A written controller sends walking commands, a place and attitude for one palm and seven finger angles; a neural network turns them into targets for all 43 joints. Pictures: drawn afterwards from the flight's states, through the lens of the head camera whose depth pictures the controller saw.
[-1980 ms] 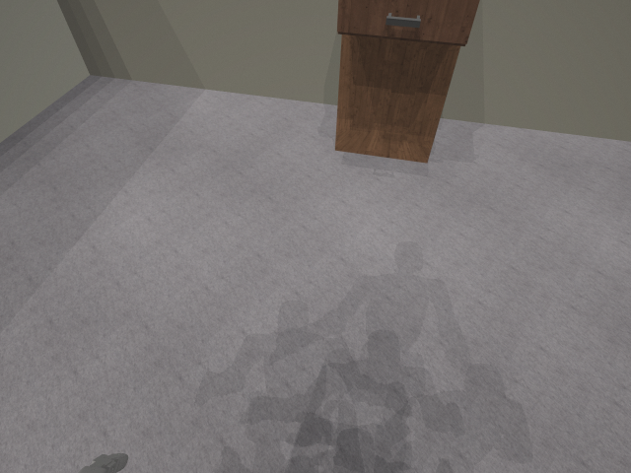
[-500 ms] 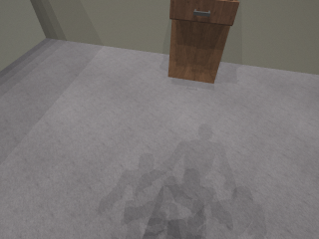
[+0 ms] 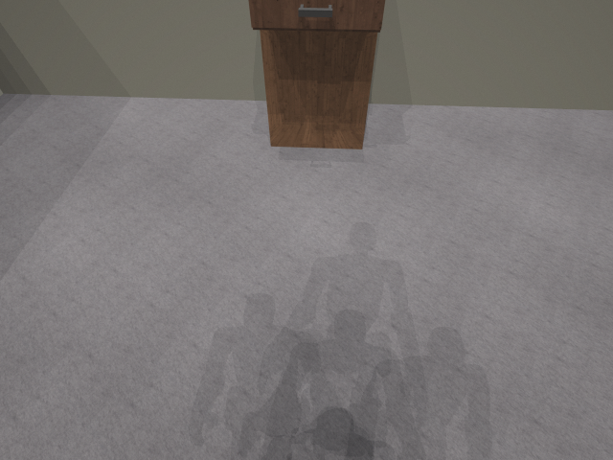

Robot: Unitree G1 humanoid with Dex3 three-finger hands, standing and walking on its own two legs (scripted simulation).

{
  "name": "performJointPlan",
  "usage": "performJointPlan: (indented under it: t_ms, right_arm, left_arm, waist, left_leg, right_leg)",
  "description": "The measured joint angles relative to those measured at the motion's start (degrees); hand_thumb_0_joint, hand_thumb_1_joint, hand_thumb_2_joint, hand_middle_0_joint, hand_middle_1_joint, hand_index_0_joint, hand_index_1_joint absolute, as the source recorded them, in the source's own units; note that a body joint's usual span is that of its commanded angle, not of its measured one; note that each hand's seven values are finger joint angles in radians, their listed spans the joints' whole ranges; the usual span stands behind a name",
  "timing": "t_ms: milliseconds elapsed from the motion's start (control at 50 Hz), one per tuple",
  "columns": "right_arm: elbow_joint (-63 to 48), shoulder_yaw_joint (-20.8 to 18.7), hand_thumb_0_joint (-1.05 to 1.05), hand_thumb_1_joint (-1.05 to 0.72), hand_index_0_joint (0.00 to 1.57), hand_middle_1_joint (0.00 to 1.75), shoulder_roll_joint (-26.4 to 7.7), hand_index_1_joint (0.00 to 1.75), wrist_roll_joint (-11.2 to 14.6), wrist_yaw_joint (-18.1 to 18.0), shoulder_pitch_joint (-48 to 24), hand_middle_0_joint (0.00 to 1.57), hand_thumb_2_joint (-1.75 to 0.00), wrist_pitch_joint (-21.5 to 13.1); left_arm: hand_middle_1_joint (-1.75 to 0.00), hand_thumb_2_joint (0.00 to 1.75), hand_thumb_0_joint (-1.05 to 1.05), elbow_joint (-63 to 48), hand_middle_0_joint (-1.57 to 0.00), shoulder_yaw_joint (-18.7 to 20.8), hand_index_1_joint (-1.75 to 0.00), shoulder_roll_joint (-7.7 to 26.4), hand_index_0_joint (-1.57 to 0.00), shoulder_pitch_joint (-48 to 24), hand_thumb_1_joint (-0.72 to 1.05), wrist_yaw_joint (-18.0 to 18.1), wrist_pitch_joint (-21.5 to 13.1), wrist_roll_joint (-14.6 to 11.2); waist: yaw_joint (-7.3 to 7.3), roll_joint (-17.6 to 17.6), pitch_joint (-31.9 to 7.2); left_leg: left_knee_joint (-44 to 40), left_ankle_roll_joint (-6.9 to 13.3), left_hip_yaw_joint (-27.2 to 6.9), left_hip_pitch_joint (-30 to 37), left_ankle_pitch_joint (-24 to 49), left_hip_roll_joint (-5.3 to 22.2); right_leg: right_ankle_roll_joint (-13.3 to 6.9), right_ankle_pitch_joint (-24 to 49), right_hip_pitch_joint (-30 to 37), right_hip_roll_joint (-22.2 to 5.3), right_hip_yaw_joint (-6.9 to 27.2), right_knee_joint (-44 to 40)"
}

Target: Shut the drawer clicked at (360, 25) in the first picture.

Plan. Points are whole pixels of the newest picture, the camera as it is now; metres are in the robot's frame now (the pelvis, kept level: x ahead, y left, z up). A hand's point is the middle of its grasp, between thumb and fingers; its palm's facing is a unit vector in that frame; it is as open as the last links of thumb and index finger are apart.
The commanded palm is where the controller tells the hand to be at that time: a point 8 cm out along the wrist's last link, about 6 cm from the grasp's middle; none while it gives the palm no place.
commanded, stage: walk to a spot facing it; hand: left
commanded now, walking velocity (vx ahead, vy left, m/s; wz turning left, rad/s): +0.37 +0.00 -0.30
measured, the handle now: (315, 10) +1.38 +0.06 +0.04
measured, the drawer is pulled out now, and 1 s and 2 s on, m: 0.29 0.29 0.29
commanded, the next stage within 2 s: turn to face it in 1.68 s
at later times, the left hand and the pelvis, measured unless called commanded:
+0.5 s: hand (170, 456) +0.16 +0.23 -0.18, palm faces -0.07 -0.99 -0.15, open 7.3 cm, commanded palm none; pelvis +0.20 +0.05 +0.00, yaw -9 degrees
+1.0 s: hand (277, 245) +0.55 +0.10 -0.14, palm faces -0.31 -0.93 -0.19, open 7.3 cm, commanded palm none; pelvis +0.39 -0.03 +0.01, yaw -17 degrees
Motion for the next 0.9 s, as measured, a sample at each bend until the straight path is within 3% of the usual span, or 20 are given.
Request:
performJointPlan:
  t_ms: [40, 100, 240, 380, 420, 460, 500, 540, 580, 660, 720, 820, 900]
  right_arm:
    - [1.3, -0.3, 0.01, -0.90, 0.20, 0.29, 0.2, 0.30, 0.0, 0.2, -0.4, 0.20, -0.90, 1.0]
    - [0.7, -0.8, 0.01, -0.90, 0.20, 0.29, 0.4, 0.30, -0.4, 0.4, -2.7, 0.20, -0.90, 1.2]
    - [-4.9, -1.7, 0.01, -0.91, 0.20, 0.29, 1.7, 0.30, -0.3, 1.5, -9.4, 0.20, -0.90, 0.2]
    - [-7.2, -1.3, 0.01, -0.91, 0.20, 0.29, 2.8, 0.30, -0.1, 2.0, -14.0, 0.20, -0.90, -0.7]
    - [-7.9, -0.9, 0.01, -0.90, 0.20, 0.29, 2.7, 0.30, -0.4, 1.7, -14.4, 0.20, -0.90, -2.0]
    - [-8.3, -0.8, 0.01, -0.90, 0.20, 0.29, 3.2, 0.30, -0.7, 1.1, -14.9, 0.20, -0.90, -3.0]
    - [-8.1, -0.6, 0.00, -0.90, 0.20, 0.29, 3.9, 0.30, -0.6, 0.7, -13.8, 0.20, -0.90, -3.1]
    - [-7.2, -0.6, 0.00, -0.90, 0.20, 0.29, 4.5, 0.30, -0.6, 0.2, -11.7, 0.20, -0.90, -3.2]
    - [-6.2, -1.7, -0.01, -0.93, 0.21, 0.29, 4.4, 0.30, -0.1, -0.9, -9.4, 0.20, -0.90, -3.6]
    - [-3.5, -2.1, -0.01, -0.95, 0.20, 0.29, 2.6, 0.30, -0.3, -1.1, -4.8, 0.20, -0.90, -3.3]
    - [-1.7, -2.0, -0.01, -0.94, 0.20, 0.29, 2.0, 0.30, -0.4, -0.8, -1.7, 0.20, -0.90, -3.0]
    - [0.5, -1.8, 0.00, -0.92, 0.20, 0.29, 2.2, 0.30, -0.7, -0.4, 2.4, 0.20, -0.90, -2.5]
    - [1.9, -1.4, 0.00, -0.91, 0.20, 0.29, 2.9, 0.30, -1.0, -0.2, 5.1, 0.20, -0.90, -1.9]
  left_arm:
    - [-0.30, 0.90, 0.00, -0.4, -0.20, 0.0, -0.30, -0.6, -0.21, 0.3, 0.91, 0.9, -1.1, -0.2]
    - [-0.30, 0.90, 0.00, 0.2, -0.20, -0.3, -0.30, -1.7, -0.20, 1.9, 0.91, 1.9, -1.4, 0.0]
    - [-0.30, 0.90, 0.00, 3.4, -0.21, -0.9, -0.30, -3.3, -0.21, 5.4, 0.91, 2.1, -1.6, 0.2]
    - [-0.30, 0.90, 0.00, 4.7, -0.21, -0.3, -0.30, -2.7, -0.21, 6.7, 0.91, 2.5, -1.5, 0.3]
    - [-0.30, 0.90, 0.00, 4.9, -0.21, 0.1, -0.30, -2.5, -0.21, 7.7, 0.91, 2.4, -1.3, 0.1]
    - [-0.30, 0.90, 0.00, 5.4, -0.21, 0.5, -0.30, -1.8, -0.21, 6.9, 0.91, 2.1, -0.4, -0.2]
    - [-0.30, 0.90, 0.00, 5.5, -0.20, 0.9, -0.30, -0.9, -0.20, 5.3, 0.91, 2.0, 0.4, 0.0]
    - [-0.30, 0.90, 0.01, 4.9, -0.20, 1.4, -0.30, -0.1, -0.20, 3.2, 0.91, 1.6, 0.9, 0.4]
    - [-0.30, 0.90, 0.01, 3.5, -0.20, 1.9, -0.30, 0.4, -0.20, 1.2, 0.91, 1.3, 1.2, 0.6]
    - [-0.30, 0.90, 0.00, 0.6, -0.20, 2.5, -0.30, 0.4, -0.20, -2.2, 0.92, 1.0, 1.8, 0.9]
    - [-0.30, 0.90, 0.00, -0.7, -0.20, 2.5, -0.30, 0.1, -0.20, -4.8, 0.92, 0.6, 2.2, 0.9]
    - [-0.30, 0.90, 0.00, -1.2, -0.20, 2.0, -0.30, -0.5, -0.20, -8.6, 0.92, 0.1, 2.5, 0.8]
    - [-0.30, 0.90, 0.00, -1.5, -0.20, 1.5, -0.30, -0.9, -0.20, -10.8, 0.92, 0.0, 1.6, 0.8]
  waist:
    - [0.73, 0.4, 0.1]
    - [0.83, 0.1, -0.5]
    - [0.29, -0.7, -1.6]
    - [2.53, -1.5, -0.9]
    - [2.69, -1.6, -0.9]
    - [2.31, -2.8, 0.0]
    - [1.94, -3.7, 0.0]
    - [1.44, -3.9, -0.3]
    - [1.18, -4.0, -0.9]
    - [0.59, -3.4, -2.0]
    - [-0.15, -2.9, -2.0]
    - [-2.30, -1.8, -0.9]
    - [-3.79, -0.6, -0.1]
  left_leg:
    - [12.2, 0.6, -2.0, -6.0, 1.1, -0.3]
    - [17.4, 0.2, -2.0, -13.7, 6.4, 0.0]
    - [6.1, -1.1, -1.9, -22.7, 16.6, 1.6]
    - [-10.0, 0.5, -0.9, -17.8, 17.8, 0.0]
    - [-15.3, 2.0, -0.3, -13.4, 19.4, -0.9]
    - [-11.3, 3.3, 1.4, -13.3, 18.5, -1.2]
    - [-11.0, 3.7, 3.1, -11.1, 15.1, -1.5]
    - [-14.1, 3.4, 4.3, -8.1, 14.8, -2.0]
    - [-17.7, 3.5, 5.3, -5.2, 15.3, -2.6]
    - [-23.8, 3.7, 7.2, -0.1, 15.5, -3.5]
    - [-26.9, 3.3, 8.1, 3.3, 15.1, -3.9]
    - [-28.7, 1.5, 9.6, 8.1, 12.3, -3.2]
    - [-25.1, -1.1, 10.7, 10.2, 7.2, -0.9]
  right_leg:
    - [-0.8, -2.4, 2.1, 1.0, -0.2, -1.2]
    - [-0.6, -1.3, 6.2, 1.9, 0.9, -7.5]
    - [-0.1, 1.2, 13.9, 2.7, 4.4, -18.7]
    - [2.2, -4.1, 20.0, 2.1, 6.3, -19.0]
    - [2.7, -8.5, 18.7, 1.7, 7.1, -12.0]
    - [1.5, -11.4, 11.9, 0.8, 7.2, 6.1]
    - [0.7, -9.5, 4.3, 0.1, 6.5, 21.6]
    - [0.7, -5.3, -2.3, -1.1, 4.8, 29.0]
    - [1.1, -2.0, -7.5, -2.5, 3.9, 30.1]
    - [2.4, 3.4, -13.8, -5.1, 2.8, 24.7]
    - [3.2, 6.2, -14.9, -6.5, 2.3, 17.2]
    - [3.4, 6.6, -11.8, -6.8, 0.8, 3.6]
    - [2.2, 5.5, -6.3, -4.9, -1.4, -5.4]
